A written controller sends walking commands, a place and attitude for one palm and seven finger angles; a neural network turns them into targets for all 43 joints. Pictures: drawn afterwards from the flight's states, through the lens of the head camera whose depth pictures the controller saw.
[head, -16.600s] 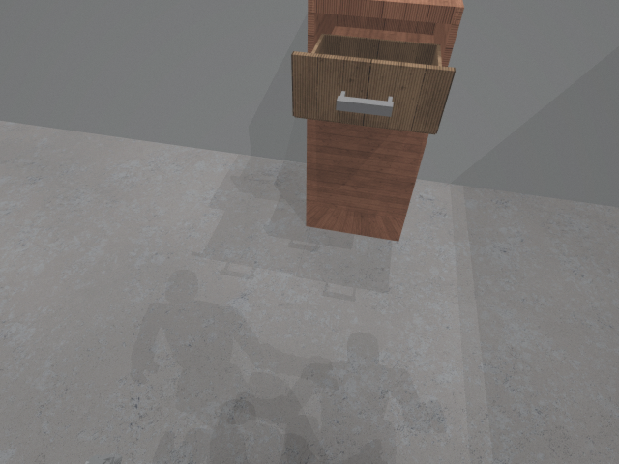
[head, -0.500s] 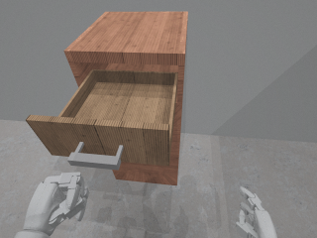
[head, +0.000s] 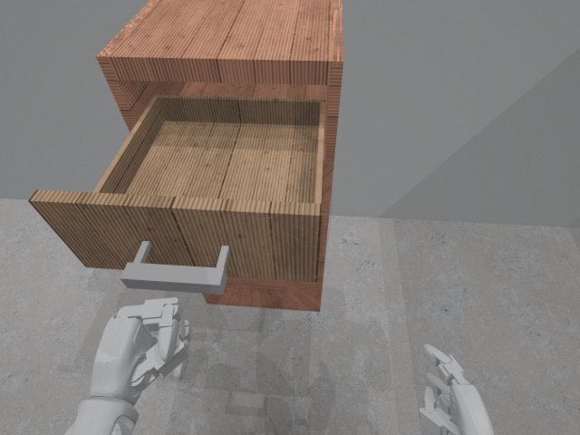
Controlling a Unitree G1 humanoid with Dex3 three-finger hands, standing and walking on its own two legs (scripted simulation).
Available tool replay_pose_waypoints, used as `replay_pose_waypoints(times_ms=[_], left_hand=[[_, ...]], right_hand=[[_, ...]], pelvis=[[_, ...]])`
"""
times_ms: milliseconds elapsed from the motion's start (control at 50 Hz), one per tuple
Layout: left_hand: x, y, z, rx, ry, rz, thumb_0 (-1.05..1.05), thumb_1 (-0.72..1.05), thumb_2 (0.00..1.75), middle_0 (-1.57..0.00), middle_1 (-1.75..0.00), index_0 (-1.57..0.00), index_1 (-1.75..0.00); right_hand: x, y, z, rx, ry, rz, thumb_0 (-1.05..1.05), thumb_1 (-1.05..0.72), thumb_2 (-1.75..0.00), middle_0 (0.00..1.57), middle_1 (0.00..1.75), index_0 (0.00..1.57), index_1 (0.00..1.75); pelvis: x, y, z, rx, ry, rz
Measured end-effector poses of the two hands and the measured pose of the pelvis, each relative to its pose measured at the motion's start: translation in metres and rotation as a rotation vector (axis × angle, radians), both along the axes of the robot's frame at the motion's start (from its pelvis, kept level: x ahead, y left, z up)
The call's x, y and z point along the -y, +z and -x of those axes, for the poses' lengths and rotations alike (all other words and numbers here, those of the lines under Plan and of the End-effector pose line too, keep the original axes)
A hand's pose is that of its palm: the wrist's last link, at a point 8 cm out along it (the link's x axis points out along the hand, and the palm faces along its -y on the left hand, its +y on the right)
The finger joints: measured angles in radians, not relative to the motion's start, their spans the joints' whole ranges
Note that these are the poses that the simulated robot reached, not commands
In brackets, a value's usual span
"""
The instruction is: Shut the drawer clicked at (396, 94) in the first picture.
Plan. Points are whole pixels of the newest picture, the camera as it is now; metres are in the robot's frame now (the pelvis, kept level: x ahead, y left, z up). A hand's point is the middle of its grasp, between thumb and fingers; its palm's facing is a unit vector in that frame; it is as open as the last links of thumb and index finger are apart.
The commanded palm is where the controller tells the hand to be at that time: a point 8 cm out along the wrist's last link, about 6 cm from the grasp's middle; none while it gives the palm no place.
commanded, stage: bring the fist close to the handle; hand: left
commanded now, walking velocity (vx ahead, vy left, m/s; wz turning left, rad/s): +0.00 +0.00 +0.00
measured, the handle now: (179, 264) +0.32 +0.17 +0.07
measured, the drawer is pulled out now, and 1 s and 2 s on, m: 0.30 0.29 0.17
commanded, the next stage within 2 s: push the drawer shut in 0.54 s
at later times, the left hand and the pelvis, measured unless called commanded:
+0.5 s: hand (200, 339) +0.22 +0.13 +0.06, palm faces -0.03 -1.00 -0.03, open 3.2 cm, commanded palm +0.20 +0.19 +0.07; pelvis +0.01 +0.00 -0.01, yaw -1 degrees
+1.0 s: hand (196, 323) +0.24 +0.14 +0.06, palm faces -0.01 -1.00 -0.05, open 3.2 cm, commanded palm +0.24 +0.19 +0.07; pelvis +0.01 -0.01 -0.01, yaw +1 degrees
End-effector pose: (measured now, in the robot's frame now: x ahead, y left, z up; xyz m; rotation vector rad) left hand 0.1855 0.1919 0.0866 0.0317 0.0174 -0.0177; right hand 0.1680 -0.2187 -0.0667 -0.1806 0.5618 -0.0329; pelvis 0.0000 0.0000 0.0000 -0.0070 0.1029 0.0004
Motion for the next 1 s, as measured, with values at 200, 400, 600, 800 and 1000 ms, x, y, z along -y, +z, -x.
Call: replay_pose_waypoints(times_ms=[200, 400, 600, 800, 1000], left_hand=[[0.007, -0.021, -0.018, -0.021, -0.024, 0.005, 0.01, 0.90, 0.90, -1.40, -1.60, -1.40, -1.60], [0.005, -0.012, -0.022, 0.016, 0.001, -0.007, 0.01, 0.90, 0.90, -1.40, -1.60, -1.40, -1.60], [0.010, -0.019, -0.018, -0.022, 0.001, -0.020, 0.01, 0.89, 0.90, -1.40, -1.60, -1.40, -1.60], [0.001, -0.020, -0.033, -0.005, 0.004, -0.027, 0.01, 0.90, 0.90, -1.40, -1.60, -1.40, -1.60], [0.002, -0.021, -0.038, -0.007, 0.004, -0.024, 0.01, 0.87, 0.95, -1.40, -1.60, -1.40, -1.60]], right_hand=[[0.003, -0.011, 0.007, -0.051, -0.012, 0.019, 0.02, -0.91, -0.90, 0.20, 0.30, 0.21, 0.30], [0.004, -0.014, 0.006, -0.074, -0.033, 0.006, 0.02, -0.91, -0.90, 0.20, 0.30, 0.21, 0.30], [0.007, -0.013, -0.002, -0.074, -0.023, 0.008, 0.02, -0.91, -0.90, 0.20, 0.30, 0.21, 0.30], [0.016, -0.016, -0.005, -0.086, -0.021, 0.021, 0.01, -0.91, -0.90, 0.20, 0.30, 0.21, 0.30], [0.020, -0.019, 0.001, -0.102, -0.025, 0.028, 0.01, -0.91, -0.90, 0.20, 0.30, 0.20, 0.30]], pelvis=[[-0.005, -0.009, -0.001, -0.039, -0.006, 0.003], [-0.005, -0.010, -0.007, -0.050, -0.013, 0.003], [0.001, -0.011, -0.009, -0.056, -0.011, 0.000], [0.008, -0.012, -0.009, -0.059, 0.004, 0.006], [0.008, -0.009, -0.007, -0.053, 0.010, 0.002]])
